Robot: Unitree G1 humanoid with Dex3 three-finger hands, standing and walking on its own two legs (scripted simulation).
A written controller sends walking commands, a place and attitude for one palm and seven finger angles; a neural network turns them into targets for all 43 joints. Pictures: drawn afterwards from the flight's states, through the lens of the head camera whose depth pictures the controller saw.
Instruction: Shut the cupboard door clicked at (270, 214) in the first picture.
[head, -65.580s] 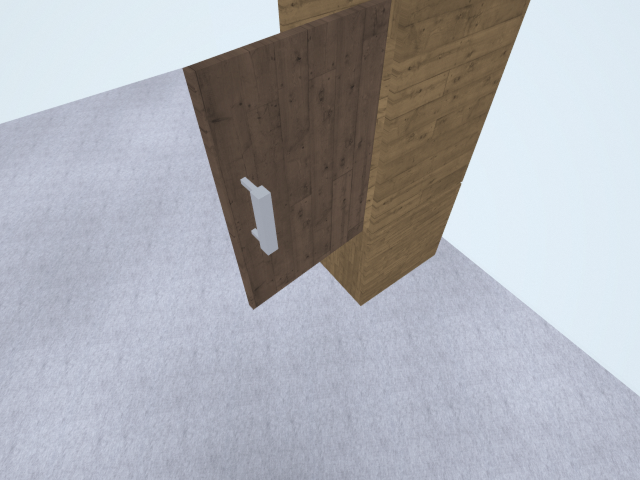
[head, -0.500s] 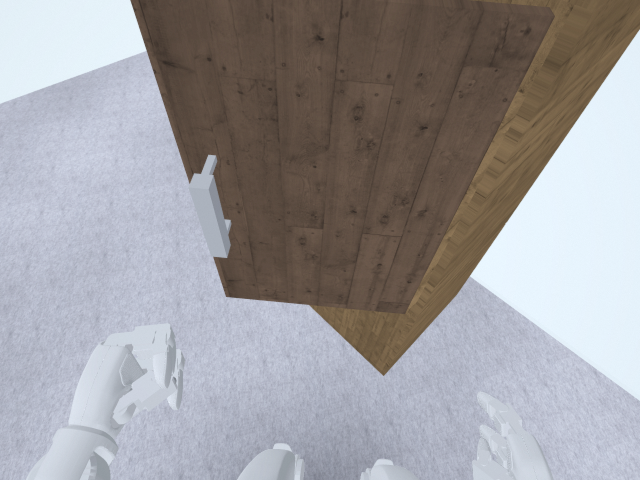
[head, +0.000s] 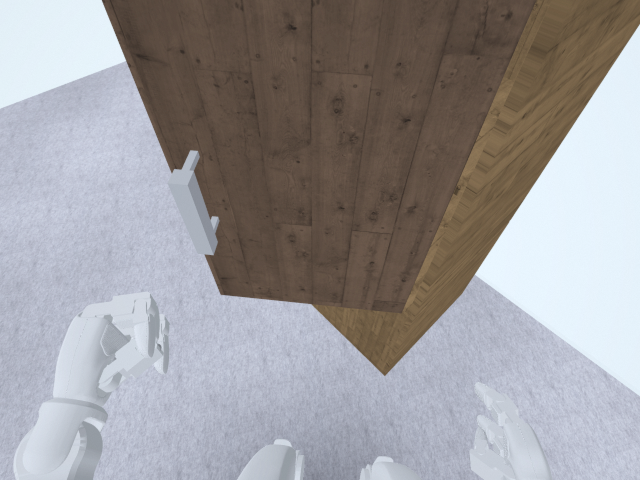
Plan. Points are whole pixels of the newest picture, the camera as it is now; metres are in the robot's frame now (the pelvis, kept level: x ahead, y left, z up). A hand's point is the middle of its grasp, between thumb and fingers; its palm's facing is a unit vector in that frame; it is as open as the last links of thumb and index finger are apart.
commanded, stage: bring the fist close to the handle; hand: left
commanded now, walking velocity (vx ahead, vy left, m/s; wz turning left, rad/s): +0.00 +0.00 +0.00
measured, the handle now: (200, 204) +0.45 +0.21 +0.06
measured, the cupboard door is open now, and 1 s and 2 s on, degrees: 40 40 31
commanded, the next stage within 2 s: push the door shut along its arc in 1.18 s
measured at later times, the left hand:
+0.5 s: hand (188, 302) +0.30 +0.19 +0.06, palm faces -0.06 -1.00 -0.01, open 3.1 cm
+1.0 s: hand (198, 269) +0.35 +0.19 +0.06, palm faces -0.05 -1.00 -0.02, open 3.1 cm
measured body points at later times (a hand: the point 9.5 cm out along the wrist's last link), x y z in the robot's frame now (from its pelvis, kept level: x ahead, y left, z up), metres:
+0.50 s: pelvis +0.00 +0.01 +0.01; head +0.07 +0.01 +0.45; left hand +0.30 +0.24 +0.06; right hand +0.16 -0.24 -0.08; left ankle +0.02 +0.08 -0.65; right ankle +0.01 -0.09 -0.65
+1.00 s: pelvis +0.01 +0.02 +0.01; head +0.08 +0.03 +0.46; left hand +0.34 +0.24 +0.06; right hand +0.13 -0.23 -0.09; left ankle +0.02 +0.08 -0.65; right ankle +0.01 -0.09 -0.65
